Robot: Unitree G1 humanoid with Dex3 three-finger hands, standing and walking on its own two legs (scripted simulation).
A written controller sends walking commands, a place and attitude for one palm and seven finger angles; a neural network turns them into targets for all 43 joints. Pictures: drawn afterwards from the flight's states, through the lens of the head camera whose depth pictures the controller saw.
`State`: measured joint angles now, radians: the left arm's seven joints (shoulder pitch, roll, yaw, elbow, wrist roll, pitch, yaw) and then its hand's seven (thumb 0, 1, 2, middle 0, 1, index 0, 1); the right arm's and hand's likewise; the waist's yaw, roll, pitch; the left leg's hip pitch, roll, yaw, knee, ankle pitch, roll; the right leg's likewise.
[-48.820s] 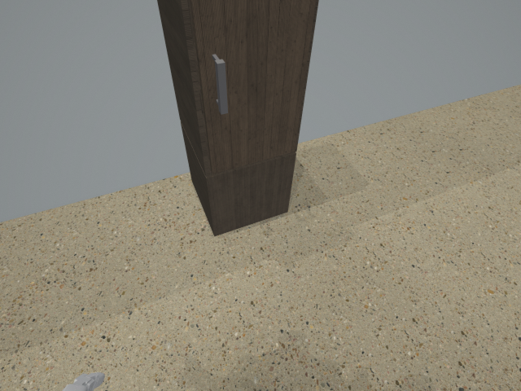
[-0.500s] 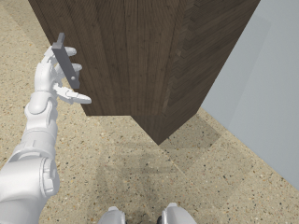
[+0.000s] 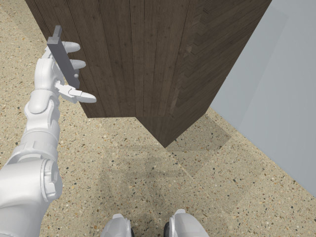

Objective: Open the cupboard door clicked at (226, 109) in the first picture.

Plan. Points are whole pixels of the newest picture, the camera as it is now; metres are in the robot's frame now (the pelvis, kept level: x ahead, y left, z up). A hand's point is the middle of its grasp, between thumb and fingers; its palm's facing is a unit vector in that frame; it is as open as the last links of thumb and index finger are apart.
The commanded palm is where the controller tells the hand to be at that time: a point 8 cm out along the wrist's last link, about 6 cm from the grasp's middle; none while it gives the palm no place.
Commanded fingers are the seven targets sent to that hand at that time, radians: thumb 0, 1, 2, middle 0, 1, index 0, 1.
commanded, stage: close the thumb around the handle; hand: left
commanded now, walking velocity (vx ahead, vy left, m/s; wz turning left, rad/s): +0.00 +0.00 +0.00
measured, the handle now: (67, 59) +0.54 +0.20 +0.08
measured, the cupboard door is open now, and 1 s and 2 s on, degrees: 51 55 99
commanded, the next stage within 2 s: pull the door open along its arc in 0.62 s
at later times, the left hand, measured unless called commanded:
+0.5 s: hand (74, 75) +0.50 +0.18 +0.07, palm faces -0.02 -1.00 -0.02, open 6.2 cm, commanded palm +0.47 +0.22 +0.08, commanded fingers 0.00 0.90 0.90 -0.40 -1.35 -0.40 -1.35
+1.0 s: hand (76, 83) +0.47 +0.17 +0.07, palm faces -0.03 -1.00 +0.00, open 5.5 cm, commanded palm +0.42 +0.22 +0.08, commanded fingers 0.00 0.90 0.90 -0.40 -1.35 -0.40 -1.35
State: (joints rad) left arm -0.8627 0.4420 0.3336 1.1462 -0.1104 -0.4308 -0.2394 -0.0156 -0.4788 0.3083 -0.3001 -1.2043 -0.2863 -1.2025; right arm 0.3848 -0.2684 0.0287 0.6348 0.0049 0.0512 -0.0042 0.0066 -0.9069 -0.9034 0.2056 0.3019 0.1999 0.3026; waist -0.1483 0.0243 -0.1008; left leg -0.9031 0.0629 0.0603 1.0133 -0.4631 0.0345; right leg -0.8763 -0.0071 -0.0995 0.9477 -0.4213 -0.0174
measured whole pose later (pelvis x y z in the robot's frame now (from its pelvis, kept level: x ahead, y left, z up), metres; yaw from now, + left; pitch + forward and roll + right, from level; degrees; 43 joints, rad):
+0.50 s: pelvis +0.01 +0.00 +0.00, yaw +0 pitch +20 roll -3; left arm -0.83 0.43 0.34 1.13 -0.11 -0.43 -0.24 0.00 0.64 0.79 -0.38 -1.32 -0.37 -1.32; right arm 0.37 -0.26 0.03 0.62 0.00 0.07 0.00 0.01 -0.91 -0.90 0.21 0.30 0.20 0.30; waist -0.14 0.03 -0.10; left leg -0.88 0.06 0.07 1.00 -0.47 0.04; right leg -0.85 0.00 -0.09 0.93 -0.43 -0.01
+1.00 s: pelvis +0.01 +0.00 +0.01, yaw -1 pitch +19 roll -2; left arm -0.67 0.38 0.33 0.97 -0.16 -0.40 -0.24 0.01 0.75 0.80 -0.37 -1.35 -0.38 -1.35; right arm 0.39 -0.26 0.02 0.60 0.02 0.08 0.01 0.01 -0.91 -0.90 0.21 0.30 0.20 0.30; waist -0.13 0.03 -0.13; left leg -0.83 0.07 0.08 0.97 -0.47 0.04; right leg -0.82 0.00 -0.07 0.91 -0.42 -0.01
